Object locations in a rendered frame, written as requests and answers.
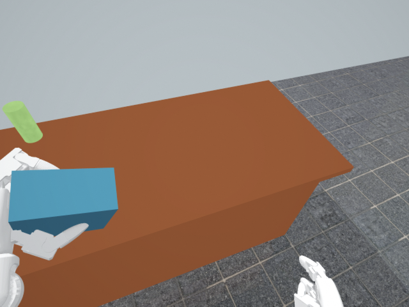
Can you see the right robot hand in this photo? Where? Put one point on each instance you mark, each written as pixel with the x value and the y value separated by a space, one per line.
pixel 323 293

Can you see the left robot hand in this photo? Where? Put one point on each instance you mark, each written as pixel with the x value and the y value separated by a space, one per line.
pixel 39 243

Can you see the robot left forearm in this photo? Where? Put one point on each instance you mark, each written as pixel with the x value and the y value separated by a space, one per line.
pixel 11 284

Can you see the sponge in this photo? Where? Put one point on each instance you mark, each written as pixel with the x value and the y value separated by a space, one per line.
pixel 53 200

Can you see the table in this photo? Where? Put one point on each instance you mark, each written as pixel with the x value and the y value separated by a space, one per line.
pixel 198 178

